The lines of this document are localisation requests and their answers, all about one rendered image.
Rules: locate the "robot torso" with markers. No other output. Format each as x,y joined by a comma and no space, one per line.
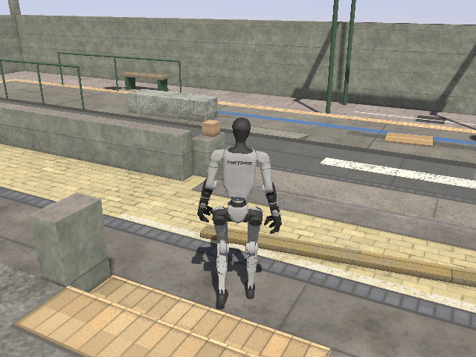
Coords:
238,179

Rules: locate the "robot left upper arm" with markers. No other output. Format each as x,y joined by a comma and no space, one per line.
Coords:
213,166

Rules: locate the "left robot shin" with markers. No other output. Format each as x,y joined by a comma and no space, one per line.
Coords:
222,267

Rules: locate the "robot right upper arm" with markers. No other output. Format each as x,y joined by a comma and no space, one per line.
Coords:
263,159

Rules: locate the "right robot hand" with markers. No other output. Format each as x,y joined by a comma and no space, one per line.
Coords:
276,224

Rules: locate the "robot right forearm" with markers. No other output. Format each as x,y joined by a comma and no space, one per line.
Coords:
272,202

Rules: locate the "robot left forearm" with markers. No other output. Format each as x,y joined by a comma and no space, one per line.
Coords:
205,196

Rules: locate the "left robot hand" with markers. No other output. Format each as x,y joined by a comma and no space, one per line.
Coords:
202,211

